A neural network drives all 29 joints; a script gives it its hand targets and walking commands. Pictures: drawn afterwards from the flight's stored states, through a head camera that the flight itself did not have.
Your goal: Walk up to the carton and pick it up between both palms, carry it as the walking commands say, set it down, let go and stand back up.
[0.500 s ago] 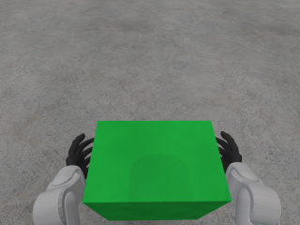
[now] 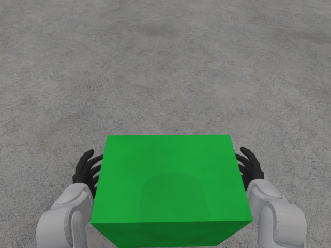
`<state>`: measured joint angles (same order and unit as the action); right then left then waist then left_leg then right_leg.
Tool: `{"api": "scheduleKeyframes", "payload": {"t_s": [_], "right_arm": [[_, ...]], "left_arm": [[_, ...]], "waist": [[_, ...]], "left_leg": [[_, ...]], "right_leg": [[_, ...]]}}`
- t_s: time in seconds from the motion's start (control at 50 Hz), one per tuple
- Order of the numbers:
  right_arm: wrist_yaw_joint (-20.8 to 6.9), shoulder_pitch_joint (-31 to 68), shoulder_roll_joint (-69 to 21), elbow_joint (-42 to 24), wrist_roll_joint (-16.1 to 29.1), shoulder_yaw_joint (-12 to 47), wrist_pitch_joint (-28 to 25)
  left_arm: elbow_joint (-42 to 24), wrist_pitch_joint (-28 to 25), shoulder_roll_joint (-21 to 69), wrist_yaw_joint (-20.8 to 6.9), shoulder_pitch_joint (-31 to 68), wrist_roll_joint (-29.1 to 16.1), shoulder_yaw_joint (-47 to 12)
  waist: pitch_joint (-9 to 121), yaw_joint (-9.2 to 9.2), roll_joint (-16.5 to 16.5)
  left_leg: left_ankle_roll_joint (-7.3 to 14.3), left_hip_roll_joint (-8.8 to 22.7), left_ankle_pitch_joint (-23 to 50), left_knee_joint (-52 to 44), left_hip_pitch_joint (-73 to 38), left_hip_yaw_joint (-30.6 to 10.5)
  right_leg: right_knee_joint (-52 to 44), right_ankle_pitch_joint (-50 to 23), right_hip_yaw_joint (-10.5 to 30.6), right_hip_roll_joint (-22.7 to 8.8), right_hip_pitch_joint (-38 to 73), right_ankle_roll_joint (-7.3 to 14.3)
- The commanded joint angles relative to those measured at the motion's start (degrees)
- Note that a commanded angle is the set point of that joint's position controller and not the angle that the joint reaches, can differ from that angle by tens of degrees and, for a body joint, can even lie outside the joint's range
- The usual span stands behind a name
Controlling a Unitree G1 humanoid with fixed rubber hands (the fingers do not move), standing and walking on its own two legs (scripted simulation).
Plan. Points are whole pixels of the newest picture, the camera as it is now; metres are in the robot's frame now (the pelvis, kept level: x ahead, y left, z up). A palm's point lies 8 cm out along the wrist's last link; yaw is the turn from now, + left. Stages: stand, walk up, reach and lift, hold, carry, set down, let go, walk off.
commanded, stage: carry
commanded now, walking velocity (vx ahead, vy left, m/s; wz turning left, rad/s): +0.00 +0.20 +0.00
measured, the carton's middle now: (168, 197) +0.24 +0.01 +0.01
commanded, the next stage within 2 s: none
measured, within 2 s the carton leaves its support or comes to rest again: neither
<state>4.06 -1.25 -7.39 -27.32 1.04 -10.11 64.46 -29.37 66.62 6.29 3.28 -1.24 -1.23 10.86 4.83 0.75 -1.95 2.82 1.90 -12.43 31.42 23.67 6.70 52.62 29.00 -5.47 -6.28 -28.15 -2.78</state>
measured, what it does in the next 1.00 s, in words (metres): steps to the left: right foot, then left foot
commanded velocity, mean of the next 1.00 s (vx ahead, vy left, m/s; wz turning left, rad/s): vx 0.00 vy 0.13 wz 0.00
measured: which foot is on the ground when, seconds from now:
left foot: down 0.00-0.16, up 0.18-0.44, down 0.46-1.00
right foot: up 0.00-0.14, down 0.16-0.46, up 0.48-0.74, down 0.76-1.00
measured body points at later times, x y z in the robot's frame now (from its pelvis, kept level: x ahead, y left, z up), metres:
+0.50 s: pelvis -0.02 +0.14 -0.01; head -0.01 +0.16 +0.44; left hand +0.23 +0.32 +0.07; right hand +0.23 -0.03 +0.08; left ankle +0.01 +0.26 -0.73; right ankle -0.04 -0.04 -0.73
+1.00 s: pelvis -0.05 +0.26 +0.00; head -0.07 +0.28 +0.45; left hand +0.20 +0.43 +0.08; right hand +0.19 +0.08 +0.09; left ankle -0.01 +0.33 -0.73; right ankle -0.06 +0.12 -0.73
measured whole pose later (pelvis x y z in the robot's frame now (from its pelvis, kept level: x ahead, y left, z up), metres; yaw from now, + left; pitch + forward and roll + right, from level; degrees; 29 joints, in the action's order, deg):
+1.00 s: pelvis -0.05 +0.26 +0.00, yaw -2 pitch +3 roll +0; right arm 4.0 -0.7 -6.7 -27.5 1.5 -10.6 64.9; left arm -28.9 65.3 6.7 2.4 -1.6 -0.2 10.1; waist 7.3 -0.3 -1.4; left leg 4.3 -0.2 -13.4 31.7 21.7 8.0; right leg 32.0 17.1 -7.2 -5.6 -17.4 -2.6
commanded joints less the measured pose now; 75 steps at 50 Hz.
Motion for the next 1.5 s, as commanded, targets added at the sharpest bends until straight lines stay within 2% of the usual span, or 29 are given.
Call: {"api": "scheduleKeyframes", "payload": {"t_s": [0.0,0.06,0.08,0.1,0.12,0.14,0.16,0.18,0.24,0.32,0.38,0.4,0.42,0.44,0.46,0.48,0.6,0.64,0.68,0.72,0.74,0.76,0.78,0.88,0.94,1.14,1.28,1.38,1.48], "right_arm": [[-5.49,19.17,-40.93,-8.47,10.94,42.12,-0.92],[-5.01,19.4,-39.95,-8.68,11.15,44.23,-0.46],[-4.73,19.27,-39.39,-8.73,10.94,44.55,-0.42],[-4.58,18.0,-37.99,-6.8,10.5,44.59,0.13],[-4.55,19.0,-38.07,-7.77,10.68,45.27,0.16],[-4.26,19.67,-37.89,-7.78,10.35,45.62,0.55],[-4.17,21.66,-38.35,-8.88,11.29,46.79,0.74],[-4.47,26.01,-40.75,-11.78,13.33,48.64,0.23],[-5.25,24.73,-42.4,-8.7,14.0,46.21,-0.05],[-4.63,19.9,-40.48,-6.42,12.54,45.32,0.34],[-4.28,18.7,-38.15,-6.76,12.52,44.84,1.19],[-4.36,19.75,-38.16,-7.91,12.57,44.6,0.88],[-4.48,17.96,-38.72,-6.23,12.28,43.73,0.96],[-4.63,19.19,-38.76,-6.42,12.43,43.5,0.76],[-4.68,19.5,-38.98,-7.12,12.3,42.64,0.55],[-4.92,20.45,-40.42,-8.27,12.47,43.21,-0.14],[-5.46,18.74,-41.68,-9.35,11.14,42.99,-1.34],[-5.21,18.61,-40.43,-10.37,11.15,44.14,-1.46],[-5.02,17.0,-39.36,-8.35,10.76,44.07,-0.74],[-4.58,19.47,-37.49,-8.94,10.37,45.44,-0.34],[-4.33,19.79,-38.52,-8.33,10.19,45.63,-0.23],[-4.44,20.82,-37.48,-9.42,10.71,46.43,-0.05],[-4.65,25.28,-39.15,-11.83,12.49,48.0,0.13],[-5.15,22.19,-39.93,-7.7,12.27,44.32,0.38],[-5.15,18.04,-37.44,-3.37,11.38,42.63,1.53],[-5.79,21.81,-40.62,-5.85,11.46,41.97,0.6],[-5.78,21.02,-39.72,-5.21,10.95,42.59,0.86],[-5.91,23.69,-39.72,-5.91,11.48,43.26,0.86],[-6.01,23.84,-39.91,-5.33,11.9,44.01,0.81]], "left_arm": [[-10.09,-2.21,42.53,-5.47,26.13,-14.49,-48.41],[-6.83,-1.91,40.74,-5.61,21.89,-13.2,-46.19],[-7.73,-1.99,39.79,-5.68,22.02,-12.82,-45.89],[-5.31,-1.78,37.97,-5.76,20.75,-11.67,-43.84],[-5.42,-1.69,38.12,-5.77,20.4,-11.6,-43.48],[-3.85,-1.47,36.93,-5.94,19.45,-11.35,-42.24],[-3.86,-1.46,37.38,-5.86,18.73,-11.44,-42.52],[-3.85,-1.93,39.69,-6.13,18.16,-11.05,-42.09],[-7.29,-2.57,41.4,-5.87,23.56,-12.42,-44.23],[-8.6,-2.35,38.13,-5.01,21.79,-11.78,-43.63],[-5.51,-1.36,37.24,-4.13,17.51,-10.4,-42.79],[-7.37,-1.58,37.07,-4.16,18.53,-10.69,-43.55],[-8.78,-1.51,37.46,-4.04,20.11,-11.34,-44.82],[-10.13,-1.6,37.6,-3.92,22.03,-11.47,-45.28],[-10.52,-1.41,38.19,-4.07,23.05,-12.16,-46.46],[-11.64,-1.75,39.31,-4.67,24.84,-13.31,-47.72],[-9.04,-2.42,43.69,-5.81,24.03,-14.57,-48.69],[-8.84,-2.66,41.7,-5.92,21.58,-13.62,-47.77],[-8.28,-2.38,40.23,-5.71,21.33,-12.84,-46.7],[-4.5,-1.97,38.7,-6.08,18.85,-11.58,-44.01],[-4.51,-1.95,38.05,-6.15,20.1,-11.65,-43.69],[-4.62,-2.03,38.15,-6.18,19.29,-11.45,-44.2],[-3.35,-2.07,40.02,-6.38,19.0,-11.03,-42.87],[-7.41,-1.99,40.62,-5.28,24.52,-11.95,-45.44],[-5.62,-1.01,36.67,-4.12,20.92,-9.86,-43.94],[-7.22,-1.18,41.54,-5.28,27.63,-13.26,-47.24],[-5.21,-0.94,40.58,-5.4,25.11,-12.25,-46.11],[-3.92,-1.09,41.0,-5.45,25.88,-11.78,-45.9],[-3.6,-1.23,40.1,-5.65,24.97,-11.76,-44.78]], "waist": [[14.78,-1.25,11.84],[15.41,-0.78,6.47],[13.96,-0.34,7.38],[12.6,0.06,3.69],[13.93,0.67,-2.75],[11.23,0.36,-17.72],[9.19,-0.02,-18.86],[9.1,0.07,-13.49],[6.36,-0.55,-2.37],[8.52,-0.14,-10.57],[10.18,-0.61,-10.03],[12.59,-0.71,-7.49],[13.81,-0.87,0.44],[13.55,-0.6,11.81],[12.7,-1.02,18.99],[13.55,-1.26,19.36],[16.54,-1.18,11.93],[16.85,-0.59,9.25],[15.7,-0.09,9.19],[13.47,0.38,-1.86],[12.65,0.28,-12.22],[10.84,-0.03,-16.34],[8.5,0.05,-16.8],[8.03,-0.63,5.0],[11.11,-0.32,8.56],[11.48,-0.41,7.89],[12.14,-0.27,3.66],[8.48,-0.28,4.2],[9.67,-0.13,3.08]], "left_leg": [[6.79,12.06,8.14,-10.45,-13.23,-11.02],[7.69,12.63,4.53,-10.55,-12.53,-11.97],[7.18,11.61,6.65,-9.35,-10.63,-10.98],[4.78,10.38,6.19,-6.83,-6.45,-8.76],[1.82,7.24,4.15,-0.44,2.57,-6.02],[-1.4,1.82,-8.23,9.47,13.91,-2.94],[-1.8,2.13,-14.34,18.54,17.37,-6.05],[-1.58,3.33,-12.06,24.13,15.33,-9.17],[-3.19,3.55,-6.97,20.21,9.88,-6.24],[-4.59,0.78,-7.45,11.01,4.34,-0.87],[-4.56,-0.57,-1.43,-5.63,-3.11,2.67],[-4.6,-0.31,2.72,-8.8,-8.95,2.8],[-4.09,4.1,7.84,-10.79,-14.77,-2.47],[-0.8,14.46,28.87,-10.92,-19.12,-14.7],[3.05,17.37,35.64,-9.18,-19.71,-16.22],[6.24,16.37,36.87,-7.73,-18.0,-14.08],[7.04,12.52,21.34,-7.83,-16.52,-9.68],[7.51,11.95,22.68,-6.04,-15.48,-9.63],[6.32,11.6,11.2,-7.29,-11.49,-9.61],[2.67,9.49,2.62,-4.8,-2.16,-9.01],[-0.21,4.91,-2.18,3.53,5.57,-6.13],[-2.2,3.41,-8.96,6.89,5.71,-4.18],[-1.84,3.94,-10.79,11.2,3.13,-5.32],[-2.77,6.43,14.76,-6.03,-10.22,-6.04],[-0.89,10.38,15.38,-9.2,-10.04,-11.84],[-1.71,11.89,-5.59,-19.4,-11.35,-13.82],[-1.21,10.16,-0.25,-17.11,-12.57,-10.99],[-1.88,9.95,-9.73,-20.01,-7.29,-12.04],[-0.61,8.68,-6.52,-16.04,-7.32,-10.31]], "right_leg": [[0.73,-0.01,-1.02,2.47,0.23,1.38],[-12.2,-2.18,-1.97,3.12,6.0,2.38],[-20.45,-6.37,-2.69,2.87,9.38,2.42],[-29.06,-12.32,-0.92,0.36,14.66,3.01],[-33.04,-15.18,7.53,-6.94,23.34,4.72],[-38.34,-23.53,24.97,-20.68,25.81,8.6],[-38.27,-30.72,25.36,-25.82,24.2,14.58],[-35.58,-41.78,20.06,-23.14,23.46,15.08],[-31.93,-39.53,7.94,-15.91,16.5,10.69],[-29.7,-40.15,5.08,-12.86,17.04,8.11],[-25.07,-37.3,3.64,-11.48,17.89,6.07],[-22.44,-32.74,1.55,-9.37,16.34,3.72],[-16.5,-27.13,-0.95,-7.26,11.85,1.38],[-8.38,-9.06,-3.76,-2.91,2.74,-1.38],[-3.81,4.21,-3.63,0.1,-2.1,-2.33],[-0.23,6.48,-1.76,0.2,-1.03,-1.91],[-2.36,-0.32,-1.86,2.46,1.8,0.86],[-10.29,-4.13,-2.36,3.23,5.23,1.19],[-20.92,-9.8,-3.38,3.28,11.04,1.75],[-30.58,-13.64,3.95,-3.39,19.89,3.57],[-36.33,-18.55,18.09,-14.38,23.93,5.85],[-36.92,-26.88,19.69,-20.18,19.61,10.73],[-36.27,-28.73,15.44,-18.6,14.63,11.72],[-24.53,-16.09,-0.01,-4.72,9.01,2.17],[-22.27,-11.57,0.26,-1.4,11.09,0.55],[-21.46,-9.51,-1.58,0.57,10.41,0.24],[-25.97,-12.3,-0.26,-0.15,12.73,1.79],[-25.63,-9.71,-0.54,0.66,11.6,2.32],[-27.51,-10.16,0.77,-0.19,12.49,2.88]]}}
